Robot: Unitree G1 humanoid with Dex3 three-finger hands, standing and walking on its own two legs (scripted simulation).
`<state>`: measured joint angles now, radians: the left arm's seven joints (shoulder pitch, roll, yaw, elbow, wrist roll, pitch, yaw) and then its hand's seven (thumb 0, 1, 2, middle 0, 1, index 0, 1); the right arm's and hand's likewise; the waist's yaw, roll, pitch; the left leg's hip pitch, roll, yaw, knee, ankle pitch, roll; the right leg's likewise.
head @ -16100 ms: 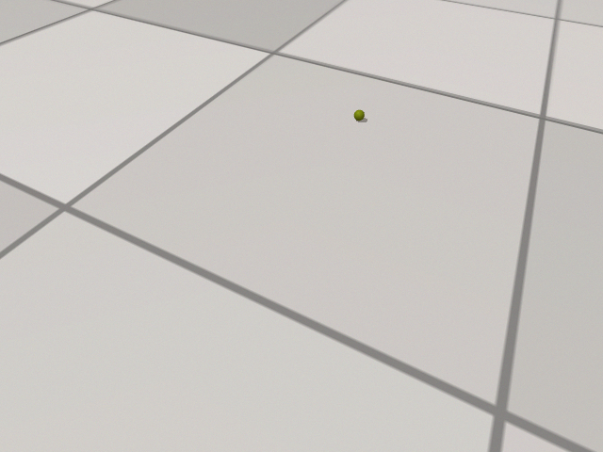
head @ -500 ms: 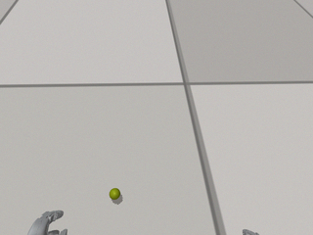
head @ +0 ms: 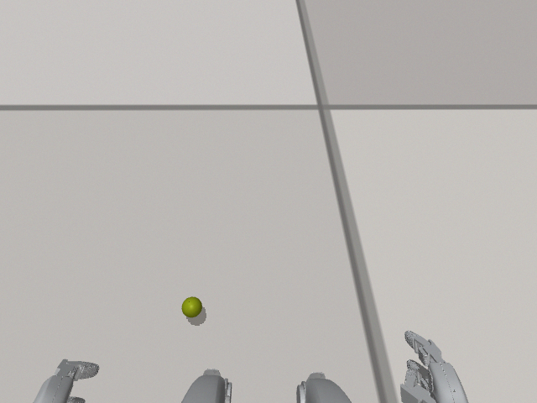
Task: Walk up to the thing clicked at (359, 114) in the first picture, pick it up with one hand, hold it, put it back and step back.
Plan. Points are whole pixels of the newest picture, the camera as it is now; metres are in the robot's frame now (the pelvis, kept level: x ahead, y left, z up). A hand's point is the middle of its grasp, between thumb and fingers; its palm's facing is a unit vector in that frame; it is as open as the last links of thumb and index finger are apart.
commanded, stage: rise first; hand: left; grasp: from above
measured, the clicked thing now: (191, 307) +0.42 +0.22 -0.66
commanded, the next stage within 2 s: none
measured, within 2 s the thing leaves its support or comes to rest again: neither
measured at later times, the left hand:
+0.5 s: hand (115, 380) +0.19 +0.28 -0.29, palm faces -0.42 -0.60 -0.68, open 14.0 cm
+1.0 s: hand (141, 336) +0.29 +0.29 -0.43, palm faces -0.48 -0.21 -0.85, open 13.8 cm
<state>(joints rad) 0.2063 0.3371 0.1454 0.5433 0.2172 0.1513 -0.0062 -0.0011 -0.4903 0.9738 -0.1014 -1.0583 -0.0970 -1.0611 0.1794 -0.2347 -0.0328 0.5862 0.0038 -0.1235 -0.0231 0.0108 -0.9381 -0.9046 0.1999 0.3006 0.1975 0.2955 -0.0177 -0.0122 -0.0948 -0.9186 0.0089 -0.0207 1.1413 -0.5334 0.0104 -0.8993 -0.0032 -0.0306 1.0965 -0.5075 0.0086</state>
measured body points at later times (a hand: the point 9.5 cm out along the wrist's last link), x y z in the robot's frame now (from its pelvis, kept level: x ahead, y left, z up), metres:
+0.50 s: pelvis -0.04 -0.01 -0.14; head +0.13 +0.01 +0.27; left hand +0.21 +0.31 -0.24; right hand +0.17 -0.27 -0.25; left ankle +0.01 +0.11 -0.65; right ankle +0.01 -0.13 -0.65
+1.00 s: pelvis -0.09 +0.00 -0.29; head +0.11 +0.03 +0.11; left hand +0.32 +0.30 -0.38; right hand -0.01 -0.28 -0.41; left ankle +0.00 +0.11 -0.65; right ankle +0.01 -0.13 -0.65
